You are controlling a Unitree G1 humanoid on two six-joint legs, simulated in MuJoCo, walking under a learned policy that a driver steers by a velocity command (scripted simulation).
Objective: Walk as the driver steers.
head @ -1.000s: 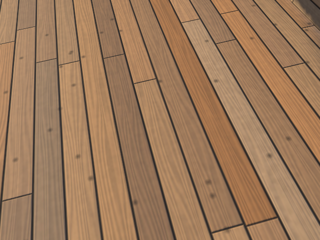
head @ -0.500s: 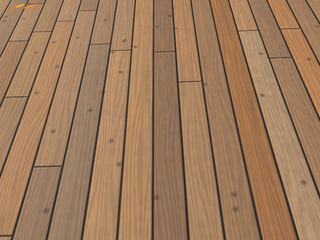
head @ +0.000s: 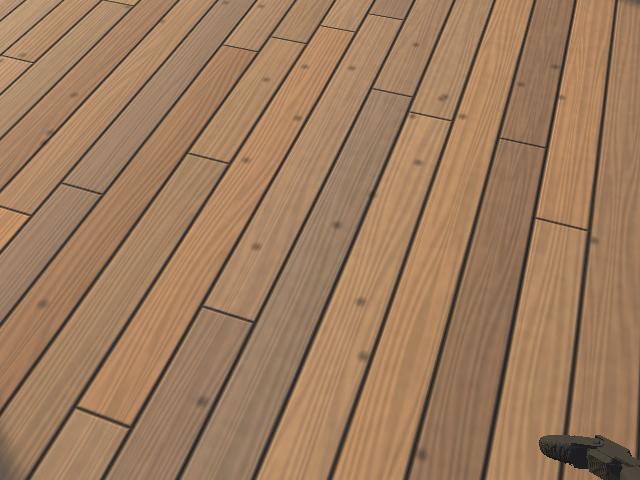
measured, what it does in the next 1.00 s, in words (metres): walks ahead, turning right: left foot, then right foot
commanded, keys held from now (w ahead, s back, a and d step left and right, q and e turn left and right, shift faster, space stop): w+e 1.00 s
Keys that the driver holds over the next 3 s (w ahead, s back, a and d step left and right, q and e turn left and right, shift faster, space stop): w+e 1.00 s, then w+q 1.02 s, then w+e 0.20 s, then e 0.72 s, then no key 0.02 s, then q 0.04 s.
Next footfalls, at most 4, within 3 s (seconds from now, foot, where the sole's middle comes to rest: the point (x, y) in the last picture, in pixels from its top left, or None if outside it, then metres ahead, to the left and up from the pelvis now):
0.06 left None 0.18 0.14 -0.77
0.60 right None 0.45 -0.13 -0.77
1.06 left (407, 338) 0.79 -0.07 -0.77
1.52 right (537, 322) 0.86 -0.37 -0.77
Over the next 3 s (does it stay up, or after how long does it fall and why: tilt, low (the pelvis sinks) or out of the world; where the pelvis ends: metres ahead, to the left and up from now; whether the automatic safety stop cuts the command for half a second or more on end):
stays up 1.37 -0.27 -0.01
